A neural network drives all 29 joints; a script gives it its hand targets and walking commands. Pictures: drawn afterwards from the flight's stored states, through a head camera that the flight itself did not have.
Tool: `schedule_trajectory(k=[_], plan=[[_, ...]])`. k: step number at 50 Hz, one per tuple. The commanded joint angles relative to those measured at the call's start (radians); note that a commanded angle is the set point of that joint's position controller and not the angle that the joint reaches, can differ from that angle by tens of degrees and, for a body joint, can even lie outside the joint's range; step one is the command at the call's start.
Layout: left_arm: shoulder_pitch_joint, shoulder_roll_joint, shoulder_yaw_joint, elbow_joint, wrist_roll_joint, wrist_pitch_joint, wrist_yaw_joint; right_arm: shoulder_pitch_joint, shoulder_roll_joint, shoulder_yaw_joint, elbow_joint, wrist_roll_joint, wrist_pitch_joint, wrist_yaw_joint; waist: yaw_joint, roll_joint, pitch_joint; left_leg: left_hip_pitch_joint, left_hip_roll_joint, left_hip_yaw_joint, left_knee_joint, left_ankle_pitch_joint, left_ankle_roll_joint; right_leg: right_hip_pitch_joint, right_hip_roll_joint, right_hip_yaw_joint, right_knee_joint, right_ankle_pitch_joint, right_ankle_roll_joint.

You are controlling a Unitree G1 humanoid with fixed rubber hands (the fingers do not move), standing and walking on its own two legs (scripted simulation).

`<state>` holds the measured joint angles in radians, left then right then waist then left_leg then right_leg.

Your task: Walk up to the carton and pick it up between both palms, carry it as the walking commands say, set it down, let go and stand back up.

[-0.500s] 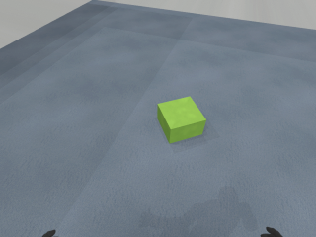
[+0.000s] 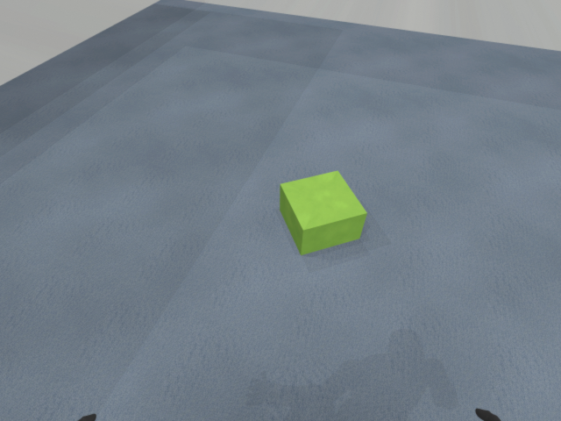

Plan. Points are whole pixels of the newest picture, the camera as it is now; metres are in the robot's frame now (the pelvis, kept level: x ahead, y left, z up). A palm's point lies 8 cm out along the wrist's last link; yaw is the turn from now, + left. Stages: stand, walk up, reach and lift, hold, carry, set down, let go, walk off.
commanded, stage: stand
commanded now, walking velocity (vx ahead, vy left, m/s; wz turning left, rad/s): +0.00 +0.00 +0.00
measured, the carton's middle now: (320, 211) +1.10 -0.19 -0.69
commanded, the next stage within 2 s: walk up in 0.24 s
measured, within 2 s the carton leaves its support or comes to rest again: neither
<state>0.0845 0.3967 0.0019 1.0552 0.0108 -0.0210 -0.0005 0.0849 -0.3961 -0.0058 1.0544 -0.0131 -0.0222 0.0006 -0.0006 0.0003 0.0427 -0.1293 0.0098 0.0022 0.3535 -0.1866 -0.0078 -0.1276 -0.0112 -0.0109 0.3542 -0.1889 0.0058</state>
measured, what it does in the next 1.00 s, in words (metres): walks ahead: right foot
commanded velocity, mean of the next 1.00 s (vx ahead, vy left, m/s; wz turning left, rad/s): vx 0.31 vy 0.03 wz -0.08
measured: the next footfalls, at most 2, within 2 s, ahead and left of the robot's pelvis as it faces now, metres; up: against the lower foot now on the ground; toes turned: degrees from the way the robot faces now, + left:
right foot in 0.68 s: +0.10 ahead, -0.19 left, +0.00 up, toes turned -10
left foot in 1.12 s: +0.41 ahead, +0.08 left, +0.00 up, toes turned +2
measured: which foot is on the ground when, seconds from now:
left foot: down 0.00-0.66, up 0.68-1.00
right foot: down 0.00-0.42, up 0.44-0.66, down 0.68-1.00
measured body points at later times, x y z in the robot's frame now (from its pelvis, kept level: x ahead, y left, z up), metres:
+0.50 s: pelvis +0.01 -0.01 +0.00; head +0.02 -0.01 +0.45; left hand +0.12 +0.30 -0.11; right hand +0.09 -0.33 -0.12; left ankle +0.00 +0.13 -0.75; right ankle -0.01 -0.13 -0.71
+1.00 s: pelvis +0.18 -0.06 +0.00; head +0.20 -0.08 +0.45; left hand +0.12 +0.21 -0.12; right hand +0.32 -0.31 -0.13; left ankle +0.31 +0.10 -0.70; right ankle +0.06 -0.18 -0.75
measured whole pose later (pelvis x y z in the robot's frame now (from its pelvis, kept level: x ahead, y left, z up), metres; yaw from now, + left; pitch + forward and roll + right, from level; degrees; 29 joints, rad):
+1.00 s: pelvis +0.18 -0.06 +0.00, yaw -6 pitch +0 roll +2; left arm 0.46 0.24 0.04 1.03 0.03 -0.07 -0.01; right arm 0.07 -0.27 -0.04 0.88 -0.02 0.01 0.08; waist 0.10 0.02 0.05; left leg -0.53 0.09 0.07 0.71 -0.12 -0.06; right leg 0.04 -0.09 -0.06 0.25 -0.29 0.04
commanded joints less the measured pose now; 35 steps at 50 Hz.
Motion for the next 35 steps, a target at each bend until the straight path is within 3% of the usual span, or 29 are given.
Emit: schedule_trajectory(k=[1,21,22,23,24,25,27,28,29,31,32,33,34,35], plan=[[-0.037,0.173,0.031,-0.042,0.0,-0.009,0.004,-0.037,-0.173,-0.03,-0.041,0.0,-0.009,-0.005,0.0,0.001,-0.058,0.004,0.115,-0.092,-0.057,0.106,0.033,0.006,-0.116,0.095,-0.06,0.099,-0.034],[-0.035,0.174,0.033,-0.041,-0.001,-0.006,0.006,-0.036,-0.175,-0.032,-0.037,0.001,-0.006,-0.006,0.0,0.0,-0.061,0.018,0.117,-0.089,-0.063,0.135,0.031,0.02,-0.12,0.092,-0.066,0.128,-0.032],[-0.075,0.096,0.068,-0.1,0.018,0.049,-0.054,0.252,-0.182,-0.097,-0.013,-0.022,0.035,-0.05,-0.081,-0.012,-0.067,0.238,0.316,-0.328,-0.125,-0.534,0.086,-0.39,-0.023,0.021,0.247,-0.365,-0.033],[-0.188,0.034,0.037,-0.172,0.018,0.06,-0.06,0.249,-0.207,-0.103,-0.035,-0.024,0.03,-0.029,-0.138,0.27,0.005,0.219,0.438,-0.441,-0.242,-0.647,0.136,-0.597,-0.024,-0.003,0.497,-0.326,-0.02],[-0.184,0.039,0.046,-0.175,0.028,0.056,-0.07,0.203,-0.169,-0.101,-0.066,-0.027,0.025,-0.022,-0.1,0.213,0.04,0.124,0.441,-0.406,-0.264,-0.646,0.133,-0.614,-0.078,0.042,0.594,-0.247,0.0],[-0.134,0.038,0.053,-0.165,0.022,0.046,-0.075,0.131,-0.139,-0.097,-0.101,-0.018,0.014,-0.019,-0.055,0.187,0.044,0.059,0.406,-0.315,-0.266,-0.565,0.116,-0.546,-0.102,0.065,0.59,-0.183,0.005],[0.001,0.036,0.06,-0.135,0.014,0.027,-0.083,0.059,-0.142,-0.093,-0.133,-0.013,-0.011,-0.007,0.013,0.167,0.01,-0.035,0.313,-0.137,-0.27,-0.399,0.089,-0.323,-0.075,0.009,0.496,-0.141,0.012],[0.029,0.028,0.057,-0.136,0.012,0.028,-0.086,0.029,-0.145,-0.092,-0.143,-0.011,-0.017,-0.001,0.034,0.171,0.009,-0.102,0.272,-0.058,-0.261,-0.36,0.073,-0.213,-0.064,-0.021,0.42,-0.14,0.013],[0.031,0.015,0.054,-0.148,0.008,0.028,-0.088,0.03,-0.152,-0.096,-0.144,-0.015,-0.019,0.005,0.031,0.189,0.018,-0.138,0.259,-0.025,-0.251,-0.359,0.075,-0.152,-0.052,-0.053,0.36,-0.151,0.013],[0.051,-0.006,0.051,-0.154,0.003,0.025,-0.078,0.057,-0.15,-0.099,-0.141,-0.025,-0.013,0.013,0.034,0.185,0.04,-0.17,0.266,-0.006,-0.191,-0.405,0.086,-0.083,-0.039,-0.1,0.248,-0.139,0.008],[0.113,-0.008,0.051,-0.137,0.004,0.017,-0.065,0.055,-0.128,-0.091,-0.139,-0.028,-0.004,0.018,0.07,0.152,0.029,-0.208,0.22,0.036,-0.108,-0.454,0.081,-0.001,-0.021,-0.138,0.175,-0.099,0.008],[0.239,0.036,0.069,-0.089,0.004,0.005,-0.051,0.077,-0.091,-0.082,-0.145,-0.041,0.006,0.021,0.12,0.003,-0.023,-0.291,0.128,0.1,0.13,-0.459,0.074,0.147,-0.033,-0.124,0.121,-0.11,0.006],[0.404,0.128,0.097,-0.043,0.026,-0.005,-0.035,0.046,-0.03,-0.064,-0.196,-0.044,0.007,0.03,0.19,-0.257,-0.052,-0.451,0.045,0.151,0.5,-0.489,0.056,0.246,-0.21,0.12,-0.014,-0.294,-0.027],[0.45,0.226,0.103,-0.05,0.035,-0.011,-0.015,-0.007,0.048,-0.043,-0.262,-0.039,0.003,0.034,0.196,-0.349,-0.016,-0.663,0.026,0.029,0.77,-0.444,0.039,0.194,-0.454,0.622,-0.258,-0.672,-0.102]])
